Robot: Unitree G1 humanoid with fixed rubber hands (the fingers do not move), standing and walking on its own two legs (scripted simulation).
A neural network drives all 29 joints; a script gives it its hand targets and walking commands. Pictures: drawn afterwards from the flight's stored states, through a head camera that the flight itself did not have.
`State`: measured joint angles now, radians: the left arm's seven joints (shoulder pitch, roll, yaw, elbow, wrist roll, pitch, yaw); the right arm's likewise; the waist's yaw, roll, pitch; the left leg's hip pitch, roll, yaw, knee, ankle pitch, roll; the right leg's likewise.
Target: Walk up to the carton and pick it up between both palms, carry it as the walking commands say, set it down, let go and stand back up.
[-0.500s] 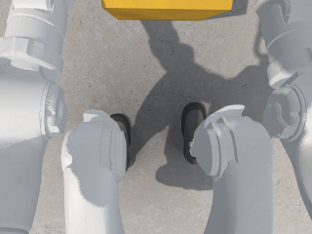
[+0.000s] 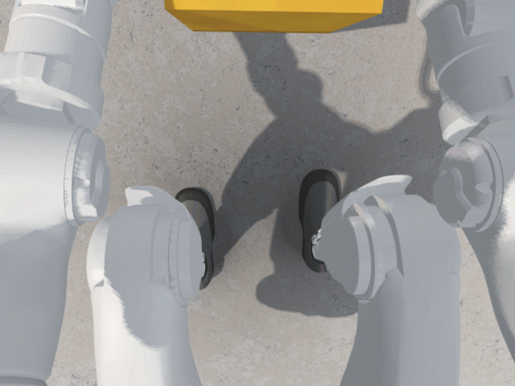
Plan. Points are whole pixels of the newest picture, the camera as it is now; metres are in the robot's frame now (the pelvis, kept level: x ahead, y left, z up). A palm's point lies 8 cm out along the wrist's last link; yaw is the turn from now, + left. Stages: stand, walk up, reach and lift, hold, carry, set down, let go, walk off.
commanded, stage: reach and lift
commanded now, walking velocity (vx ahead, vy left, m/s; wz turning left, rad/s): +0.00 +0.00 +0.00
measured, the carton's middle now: out of the picture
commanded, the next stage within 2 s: none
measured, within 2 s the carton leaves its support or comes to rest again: leaves its support in 1.14 s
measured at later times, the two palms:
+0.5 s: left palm out of the picture +0.58 +0.13 -0.20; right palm out of the picture +0.55 -0.17 -0.20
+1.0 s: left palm out of the picture +0.57 +0.13 -0.20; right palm out of the picture +0.55 -0.18 -0.19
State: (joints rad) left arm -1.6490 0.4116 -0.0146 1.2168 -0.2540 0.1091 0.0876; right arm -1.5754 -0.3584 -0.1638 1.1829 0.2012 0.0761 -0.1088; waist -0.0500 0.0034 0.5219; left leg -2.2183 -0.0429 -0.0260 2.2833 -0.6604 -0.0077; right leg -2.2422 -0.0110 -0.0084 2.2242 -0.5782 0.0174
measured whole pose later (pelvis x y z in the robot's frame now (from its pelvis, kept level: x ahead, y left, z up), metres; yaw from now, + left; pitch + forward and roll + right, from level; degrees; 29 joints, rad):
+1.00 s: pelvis +0.01 +0.00 +0.00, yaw +1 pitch +34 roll -2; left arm -1.57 0.33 0.12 1.10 -0.12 0.17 0.06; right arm -1.51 -0.31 -0.18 1.07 0.14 0.19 -0.07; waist -0.07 0.02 0.50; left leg -2.21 -0.08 -0.03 2.31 -0.70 -0.01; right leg -2.21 0.02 0.01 2.26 -0.64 0.05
